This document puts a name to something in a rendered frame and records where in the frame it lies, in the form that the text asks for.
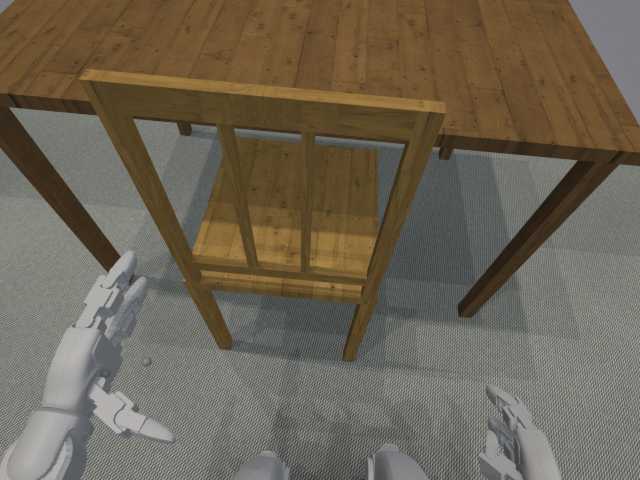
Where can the robot right shin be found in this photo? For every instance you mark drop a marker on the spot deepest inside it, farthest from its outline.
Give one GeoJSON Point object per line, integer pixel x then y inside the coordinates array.
{"type": "Point", "coordinates": [388, 447]}

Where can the robot left forearm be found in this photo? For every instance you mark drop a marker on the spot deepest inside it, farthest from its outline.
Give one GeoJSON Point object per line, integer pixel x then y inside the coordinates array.
{"type": "Point", "coordinates": [51, 447]}

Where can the left robot hand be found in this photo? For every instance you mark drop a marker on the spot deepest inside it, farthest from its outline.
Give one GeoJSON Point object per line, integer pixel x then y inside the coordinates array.
{"type": "Point", "coordinates": [91, 345]}

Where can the robot right thigh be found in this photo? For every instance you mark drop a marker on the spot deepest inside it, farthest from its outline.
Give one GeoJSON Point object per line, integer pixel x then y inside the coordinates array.
{"type": "Point", "coordinates": [391, 465]}

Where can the right robot hand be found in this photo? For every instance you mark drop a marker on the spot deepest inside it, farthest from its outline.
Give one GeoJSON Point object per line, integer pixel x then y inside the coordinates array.
{"type": "Point", "coordinates": [527, 451]}

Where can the table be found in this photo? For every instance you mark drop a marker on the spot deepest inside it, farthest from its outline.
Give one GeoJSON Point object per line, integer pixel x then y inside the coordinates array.
{"type": "Point", "coordinates": [517, 77]}

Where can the chair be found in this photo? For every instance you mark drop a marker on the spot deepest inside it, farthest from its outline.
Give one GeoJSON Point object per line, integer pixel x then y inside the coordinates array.
{"type": "Point", "coordinates": [285, 219]}

